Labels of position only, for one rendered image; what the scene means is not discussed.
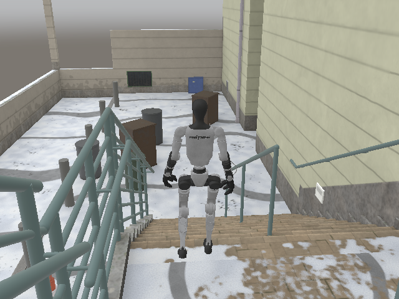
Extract stairs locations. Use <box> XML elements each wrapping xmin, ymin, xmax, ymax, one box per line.
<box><xmin>135</xmin><ymin>214</ymin><xmax>396</xmax><ymax>242</ymax></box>

